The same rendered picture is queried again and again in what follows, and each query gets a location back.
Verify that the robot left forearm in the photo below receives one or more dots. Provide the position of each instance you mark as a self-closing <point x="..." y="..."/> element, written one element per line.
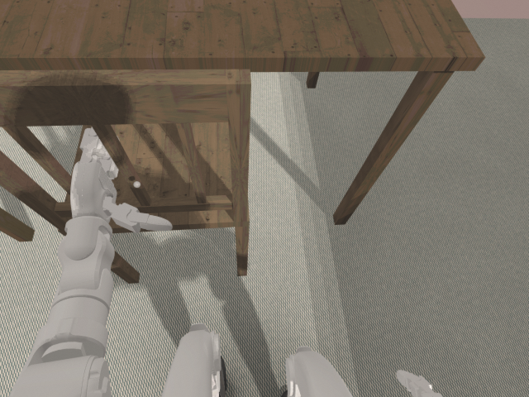
<point x="76" y="325"/>

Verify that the robot left upper arm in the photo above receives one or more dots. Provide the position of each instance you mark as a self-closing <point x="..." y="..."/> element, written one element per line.
<point x="85" y="376"/>

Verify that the right robot hand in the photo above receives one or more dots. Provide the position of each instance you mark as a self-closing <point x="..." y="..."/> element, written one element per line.
<point x="418" y="386"/>

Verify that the chair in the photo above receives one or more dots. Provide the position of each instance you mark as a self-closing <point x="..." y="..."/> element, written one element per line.
<point x="184" y="135"/>

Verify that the table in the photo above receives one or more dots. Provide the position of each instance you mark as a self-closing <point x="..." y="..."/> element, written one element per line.
<point x="428" y="36"/>

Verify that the left robot hand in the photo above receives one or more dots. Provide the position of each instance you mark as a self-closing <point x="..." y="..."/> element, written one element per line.
<point x="92" y="181"/>

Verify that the robot right thigh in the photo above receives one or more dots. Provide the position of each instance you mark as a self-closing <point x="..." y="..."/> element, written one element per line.
<point x="310" y="374"/>

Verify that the robot thigh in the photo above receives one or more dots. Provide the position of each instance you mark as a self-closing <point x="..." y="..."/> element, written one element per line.
<point x="310" y="374"/>
<point x="196" y="359"/>

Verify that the robot left thigh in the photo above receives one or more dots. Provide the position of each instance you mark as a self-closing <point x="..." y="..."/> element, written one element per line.
<point x="196" y="359"/>

